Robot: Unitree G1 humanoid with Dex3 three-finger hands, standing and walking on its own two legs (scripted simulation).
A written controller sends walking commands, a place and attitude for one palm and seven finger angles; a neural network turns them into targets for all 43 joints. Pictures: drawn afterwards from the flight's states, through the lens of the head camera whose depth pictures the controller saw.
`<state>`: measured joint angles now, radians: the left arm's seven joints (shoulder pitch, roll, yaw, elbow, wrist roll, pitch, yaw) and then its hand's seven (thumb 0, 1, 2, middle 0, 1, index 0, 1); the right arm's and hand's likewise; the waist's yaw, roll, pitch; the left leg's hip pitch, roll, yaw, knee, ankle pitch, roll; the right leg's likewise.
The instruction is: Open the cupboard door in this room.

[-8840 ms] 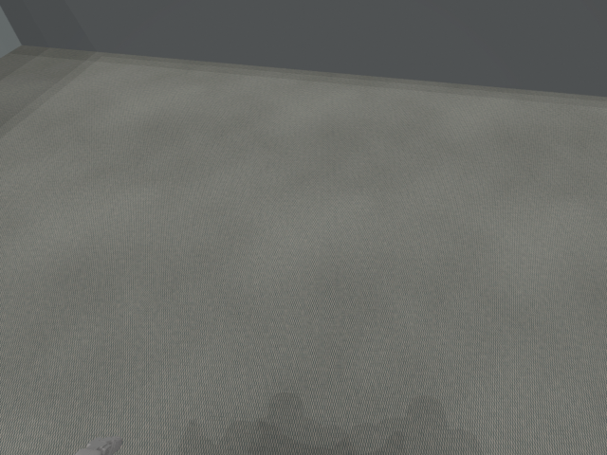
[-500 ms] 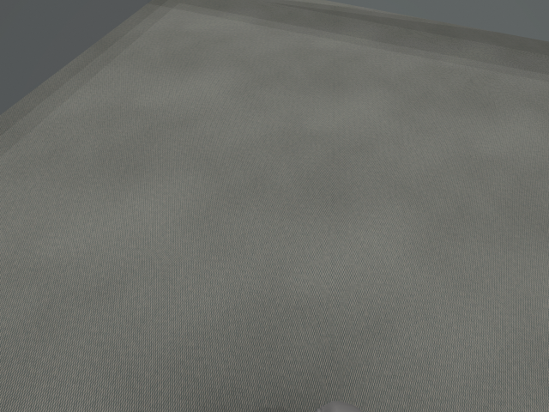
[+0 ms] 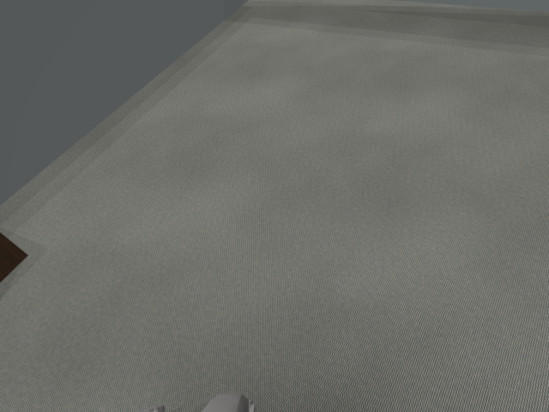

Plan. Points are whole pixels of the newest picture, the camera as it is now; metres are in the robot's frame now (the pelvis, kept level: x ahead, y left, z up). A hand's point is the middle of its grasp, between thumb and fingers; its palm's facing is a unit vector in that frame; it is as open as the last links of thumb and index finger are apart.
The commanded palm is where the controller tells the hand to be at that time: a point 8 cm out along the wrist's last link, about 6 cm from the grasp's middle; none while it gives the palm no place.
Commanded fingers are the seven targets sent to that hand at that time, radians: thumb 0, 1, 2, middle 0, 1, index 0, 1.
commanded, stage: turn or walk to find it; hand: left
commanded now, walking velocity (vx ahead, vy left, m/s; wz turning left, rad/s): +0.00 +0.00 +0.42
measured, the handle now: out of the picture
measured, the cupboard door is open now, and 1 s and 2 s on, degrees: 0 0 0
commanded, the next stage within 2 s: stand and wait in 0.78 s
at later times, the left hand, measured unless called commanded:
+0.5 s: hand out of the picture -0.02 +0.28 -0.17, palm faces +0.24 -0.94 -0.25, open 7.4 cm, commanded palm none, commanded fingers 0.00 0.90 0.90 -0.20 -0.30 -0.20 -0.30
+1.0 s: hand out of the picture -0.07 +0.20 -0.16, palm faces +0.40 -0.88 -0.26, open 7.3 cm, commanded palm none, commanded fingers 0.00 0.90 0.90 -0.20 -0.30 -0.20 -0.30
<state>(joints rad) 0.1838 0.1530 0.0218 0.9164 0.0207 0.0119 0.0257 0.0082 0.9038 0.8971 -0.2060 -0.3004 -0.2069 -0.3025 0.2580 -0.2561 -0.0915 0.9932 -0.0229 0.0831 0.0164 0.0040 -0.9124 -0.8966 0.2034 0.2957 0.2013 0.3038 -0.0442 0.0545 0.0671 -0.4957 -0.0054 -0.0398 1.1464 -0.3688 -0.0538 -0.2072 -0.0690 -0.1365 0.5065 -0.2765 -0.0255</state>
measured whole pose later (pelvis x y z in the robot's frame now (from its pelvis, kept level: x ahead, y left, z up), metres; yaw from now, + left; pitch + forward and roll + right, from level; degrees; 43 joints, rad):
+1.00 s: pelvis -0.05 +0.00 +0.00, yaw +23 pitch -1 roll +2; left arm 0.23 0.16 0.02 0.96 0.03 0.00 0.03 0.01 0.91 0.90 -0.21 -0.30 -0.21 -0.30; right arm 0.23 -0.25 -0.08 1.02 -0.02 0.08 0.01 0.00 -0.91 -0.90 0.20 0.30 0.20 0.30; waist -0.01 0.03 0.06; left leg -0.39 0.03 -0.02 0.95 -0.42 -0.06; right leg -0.23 -0.09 -0.15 0.50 -0.25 -0.02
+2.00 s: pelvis -0.14 -0.01 +0.00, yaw +40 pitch -1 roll +0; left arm 0.21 0.23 0.06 1.03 0.02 0.06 0.02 0.01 0.91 0.90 -0.20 -0.30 -0.20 -0.30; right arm 0.22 -0.15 -0.03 1.03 -0.02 0.03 -0.01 0.00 -0.91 -0.90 0.21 0.30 0.20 0.30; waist 0.00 -0.03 0.07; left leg -0.24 0.00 0.00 0.49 -0.24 0.01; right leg -0.42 -0.07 -0.07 0.97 -0.45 0.06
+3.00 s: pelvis -0.17 +0.01 +0.00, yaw +66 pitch -1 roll +0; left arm 0.17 0.24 0.06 0.96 0.02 0.04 0.02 0.01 0.91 0.90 -0.20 -0.30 -0.20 -0.30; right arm 0.15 -0.17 -0.04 0.96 -0.02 0.02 0.00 0.00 -0.91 -0.90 0.21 0.30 0.21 0.30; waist 0.00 -0.02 0.07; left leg -0.23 -0.02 0.03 0.46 -0.22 0.04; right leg -0.46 -0.10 -0.04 1.00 -0.40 0.10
